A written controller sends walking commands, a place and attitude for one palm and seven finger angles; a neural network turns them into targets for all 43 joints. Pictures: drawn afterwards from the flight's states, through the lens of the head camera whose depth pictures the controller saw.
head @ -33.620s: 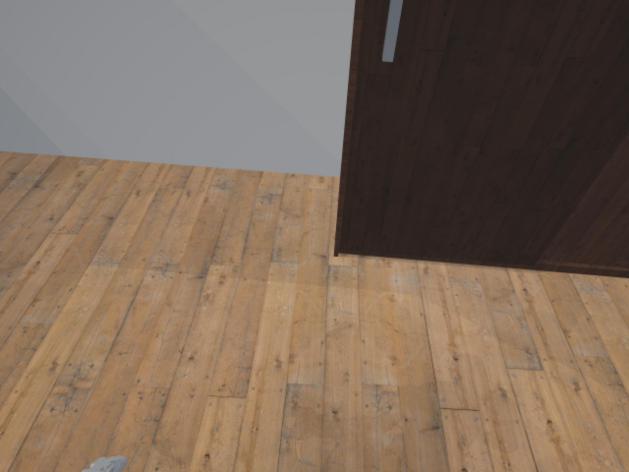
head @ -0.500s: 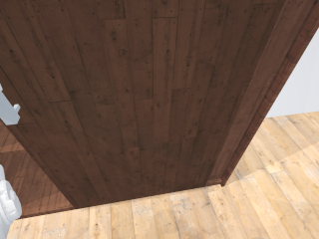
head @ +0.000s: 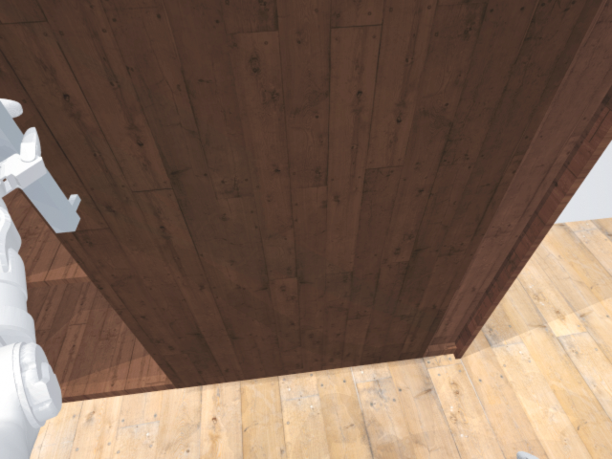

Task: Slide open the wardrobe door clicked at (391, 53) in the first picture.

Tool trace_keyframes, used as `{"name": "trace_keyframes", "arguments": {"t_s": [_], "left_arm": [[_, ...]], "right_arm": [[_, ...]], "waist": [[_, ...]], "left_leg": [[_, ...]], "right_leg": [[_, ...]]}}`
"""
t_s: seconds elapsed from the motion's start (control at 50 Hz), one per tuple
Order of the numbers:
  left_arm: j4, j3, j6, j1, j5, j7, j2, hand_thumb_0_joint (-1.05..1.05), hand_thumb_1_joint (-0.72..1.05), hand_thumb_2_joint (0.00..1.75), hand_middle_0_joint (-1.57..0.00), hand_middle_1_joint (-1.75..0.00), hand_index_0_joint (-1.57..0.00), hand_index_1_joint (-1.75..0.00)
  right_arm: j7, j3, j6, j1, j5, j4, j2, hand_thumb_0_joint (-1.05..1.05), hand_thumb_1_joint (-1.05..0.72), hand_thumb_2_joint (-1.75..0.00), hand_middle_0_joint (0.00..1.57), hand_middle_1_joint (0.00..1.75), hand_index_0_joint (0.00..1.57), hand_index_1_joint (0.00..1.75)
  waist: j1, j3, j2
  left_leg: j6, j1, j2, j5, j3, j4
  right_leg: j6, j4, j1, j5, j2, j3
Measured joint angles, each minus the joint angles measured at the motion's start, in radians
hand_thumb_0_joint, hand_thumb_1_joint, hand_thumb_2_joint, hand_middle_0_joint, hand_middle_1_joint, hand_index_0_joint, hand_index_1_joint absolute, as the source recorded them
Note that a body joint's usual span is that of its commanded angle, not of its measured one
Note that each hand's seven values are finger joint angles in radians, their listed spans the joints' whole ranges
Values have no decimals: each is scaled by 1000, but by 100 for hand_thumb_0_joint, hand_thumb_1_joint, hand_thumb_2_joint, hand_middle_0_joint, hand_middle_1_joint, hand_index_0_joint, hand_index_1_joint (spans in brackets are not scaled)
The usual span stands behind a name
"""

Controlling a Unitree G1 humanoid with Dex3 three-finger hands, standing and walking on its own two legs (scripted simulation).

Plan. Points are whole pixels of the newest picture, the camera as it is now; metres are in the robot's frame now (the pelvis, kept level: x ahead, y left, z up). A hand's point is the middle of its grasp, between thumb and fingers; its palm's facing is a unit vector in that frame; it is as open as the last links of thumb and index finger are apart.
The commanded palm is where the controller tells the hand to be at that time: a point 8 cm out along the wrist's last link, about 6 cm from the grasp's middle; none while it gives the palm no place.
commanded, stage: stop walking and hold the door there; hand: left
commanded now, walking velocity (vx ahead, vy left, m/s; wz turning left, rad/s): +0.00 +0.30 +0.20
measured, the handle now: (5, 117) +0.44 +0.37 +0.25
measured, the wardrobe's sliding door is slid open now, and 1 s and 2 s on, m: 0.65 0.65 0.65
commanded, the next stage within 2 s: loosen the grip on the handle in 1.04 s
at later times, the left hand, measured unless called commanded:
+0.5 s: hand (31, 165) +0.40 +0.34 +0.21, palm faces +0.39 -0.90 -0.20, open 6.1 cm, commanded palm +0.36 +0.38 +0.19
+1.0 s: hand (32, 164) +0.39 +0.34 +0.21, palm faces +0.37 -0.91 -0.16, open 6.3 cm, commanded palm +0.36 +0.37 +0.19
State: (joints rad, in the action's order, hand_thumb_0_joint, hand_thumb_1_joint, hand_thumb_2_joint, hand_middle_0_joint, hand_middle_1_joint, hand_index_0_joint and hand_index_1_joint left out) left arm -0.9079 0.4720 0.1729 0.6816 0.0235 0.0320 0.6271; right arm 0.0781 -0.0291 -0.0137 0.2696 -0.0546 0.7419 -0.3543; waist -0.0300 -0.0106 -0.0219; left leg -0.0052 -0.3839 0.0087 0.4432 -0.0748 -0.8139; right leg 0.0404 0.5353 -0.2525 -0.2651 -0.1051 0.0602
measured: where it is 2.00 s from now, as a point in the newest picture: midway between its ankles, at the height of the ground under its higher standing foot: outside the picture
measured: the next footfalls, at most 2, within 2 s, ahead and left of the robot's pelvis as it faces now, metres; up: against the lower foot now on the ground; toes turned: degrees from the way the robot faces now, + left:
left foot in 0.14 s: +0.02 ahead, +0.21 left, +0.00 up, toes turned +5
right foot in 0.42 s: -0.02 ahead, -0.03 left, +0.00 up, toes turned -3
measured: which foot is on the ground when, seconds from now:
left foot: up 0.00-0.12, down 0.14-1.00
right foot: down 0.00-0.14, up 0.16-0.40, down 0.42-1.00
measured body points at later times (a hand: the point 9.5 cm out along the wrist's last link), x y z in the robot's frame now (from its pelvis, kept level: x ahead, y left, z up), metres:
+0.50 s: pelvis -0.05 +0.08 -0.01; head +0.02 +0.08 +0.44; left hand +0.37 +0.39 +0.22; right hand +0.09 -0.12 -0.14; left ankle -0.01 +0.20 -0.73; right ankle -0.06 +0.01 -0.74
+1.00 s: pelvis -0.05 +0.09 +0.00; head -0.02 +0.08 +0.45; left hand +0.37 +0.38 +0.22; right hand +0.08 -0.16 -0.11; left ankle -0.02 +0.21 -0.74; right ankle -0.06 -0.03 -0.74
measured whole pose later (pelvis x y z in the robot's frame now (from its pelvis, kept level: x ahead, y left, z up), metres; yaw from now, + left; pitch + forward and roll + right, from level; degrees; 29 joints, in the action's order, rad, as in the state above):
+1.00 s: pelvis -0.05 +0.09 +0.00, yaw +0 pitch +0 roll +0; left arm -0.68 0.28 0.07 0.78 -0.05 0.09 0.47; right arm 0.08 0.04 -0.01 0.20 -0.05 0.68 -0.25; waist -0.02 -0.08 -0.01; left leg -0.01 -0.31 0.08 0.23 -0.12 -0.54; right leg 0.00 0.53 -0.25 -0.28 -0.01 0.05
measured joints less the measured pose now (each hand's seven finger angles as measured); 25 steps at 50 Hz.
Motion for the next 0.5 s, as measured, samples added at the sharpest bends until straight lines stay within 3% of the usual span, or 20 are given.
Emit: {"name": "trace_keyframes", "arguments": {"t_s": [0.06,0.12,0.16,0.22,0.28,0.34,0.4,0.44,0.5], "left_arm": [[56,-29,6,0,1,-18,-29,-20,58,78,-45,-140,-36,-137],[138,-84,5,12,-9,-15,-71,-21,59,79,-45,-140,-40,-138],[197,-116,-2,32,-27,-4,-97,-22,59,79,-46,-140,-38,-139],[259,-144,-10,48,-40,25,-130,-22,63,79,-46,-140,-33,-138],[302,-174,-36,71,-53,45,-165,-19,67,78,-46,-140,-27,-138],[326,-195,-59,92,-54,46,-174,-18,69,77,-46,-140,-24,-138],[333,-202,-74,105,-58,47,-167,-18,70,76,-46,-140,-23,-138],[332,-192,-76,109,-60,48,-163,-19,70,75,-46,-140,-23,-138],[327,-183,-71,103,-60,48,-163,-19,69,75,-46,-140,-24,-138]], "right_arm": [[2,1,-5,-21,7,-13,-2,1,-90,-90,20,30,20,30],[7,-2,-5,-44,9,-31,-8,1,-90,-90,20,30,20,30],[11,-11,-2,-75,8,-35,7,1,-90,-90,20,30,20,30],[3,2,-9,-107,5,-55,64,1,-91,-90,20,30,19,30],[-11,39,-26,-106,2,-62,132,1,-91,-90,20,30,19,30],[-21,84,-28,-98,6,-59,185,1,-90,-90,20,30,20,30],[-27,115,-26,-91,13,-60,207,1,-90,-90,20,30,20,30],[-29,124,-22,-98,18,-56,200,1,-90,-90,20,30,20,30],[-25,117,-17,-99,17,-43,177,1,-90,-90,21,30,20,30]], "waist": [[-11,-15,31],[-18,-35,40],[-19,-58,51],[9,-99,34],[23,-115,16],[33,-116,27],[51,-118,31],[55,-130,9],[38,-138,-17]], "left_leg": [[-11,30,9,-15,5,64],[-25,109,36,-179,-20,244],[-15,105,22,-202,-40,252],[10,80,35,-178,-57,221],[21,65,50,-207,-45,250],[23,51,45,-228,-41,269],[22,32,44,-221,-59,251],[20,15,56,-207,-61,219],[7,4,64,-145,-34,166]], "right_leg": [[35,7,-8,4,-62,-6],[76,55,-32,-10,-112,-10],[71,147,-82,-51,-137,-27],[32,397,-173,-254,-56,-31],[17,467,-192,-229,35,21],[4,335,-140,-187,89,47],[-15,140,-53,-156,114,49],[-57,36,-9,-70,131,46],[-108,27,-1,-51,145,58]]}}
